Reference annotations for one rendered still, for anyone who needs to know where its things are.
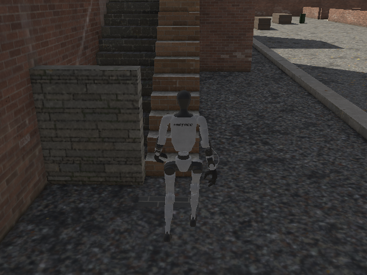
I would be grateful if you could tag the robot left shin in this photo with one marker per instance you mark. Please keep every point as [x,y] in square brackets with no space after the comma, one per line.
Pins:
[168,215]

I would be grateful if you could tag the humanoid robot head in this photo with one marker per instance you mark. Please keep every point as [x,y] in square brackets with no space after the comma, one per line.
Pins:
[183,98]

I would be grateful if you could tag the robot left hand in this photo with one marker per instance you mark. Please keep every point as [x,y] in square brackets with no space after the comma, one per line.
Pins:
[161,155]

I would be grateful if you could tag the right robot upper arm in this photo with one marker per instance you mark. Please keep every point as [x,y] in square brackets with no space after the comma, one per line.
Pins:
[203,131]

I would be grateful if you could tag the robot right hand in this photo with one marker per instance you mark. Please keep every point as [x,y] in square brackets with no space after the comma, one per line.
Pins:
[214,176]

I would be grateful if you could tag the robot left forearm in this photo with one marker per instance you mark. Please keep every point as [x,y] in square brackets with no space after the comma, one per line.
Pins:
[158,148]

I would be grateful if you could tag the left robot upper arm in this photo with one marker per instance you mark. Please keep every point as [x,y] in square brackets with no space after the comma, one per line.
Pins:
[163,129]

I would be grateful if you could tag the robot right forearm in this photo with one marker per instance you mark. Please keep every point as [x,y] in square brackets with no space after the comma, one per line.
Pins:
[209,157]

